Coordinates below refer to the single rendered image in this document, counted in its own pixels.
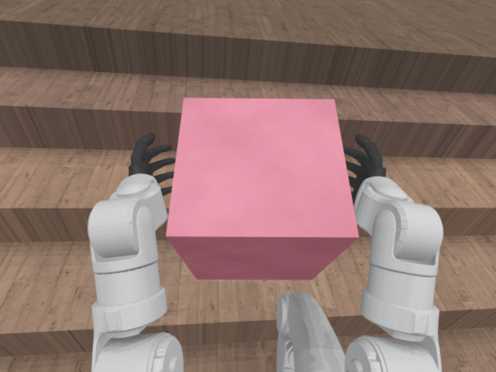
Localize left robot hand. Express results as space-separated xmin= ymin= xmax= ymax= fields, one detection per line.
xmin=129 ymin=133 xmax=176 ymax=196

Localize right robot forearm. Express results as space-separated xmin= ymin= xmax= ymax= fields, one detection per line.
xmin=354 ymin=176 xmax=443 ymax=372

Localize robot right upper arm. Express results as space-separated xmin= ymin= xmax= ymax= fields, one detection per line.
xmin=344 ymin=336 xmax=439 ymax=372

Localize right robot hand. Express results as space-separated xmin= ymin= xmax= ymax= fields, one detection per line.
xmin=343 ymin=134 xmax=386 ymax=205

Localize left robot forearm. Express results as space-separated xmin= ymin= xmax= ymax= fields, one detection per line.
xmin=88 ymin=174 xmax=168 ymax=372

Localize right robot thigh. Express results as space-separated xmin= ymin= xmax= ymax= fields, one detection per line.
xmin=277 ymin=291 xmax=345 ymax=372

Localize right robot shin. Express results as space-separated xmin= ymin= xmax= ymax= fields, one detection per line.
xmin=277 ymin=331 xmax=295 ymax=372

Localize robot left upper arm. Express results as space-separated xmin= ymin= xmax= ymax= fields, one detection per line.
xmin=94 ymin=332 xmax=184 ymax=372

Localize carton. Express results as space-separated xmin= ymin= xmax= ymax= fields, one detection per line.
xmin=166 ymin=98 xmax=359 ymax=280

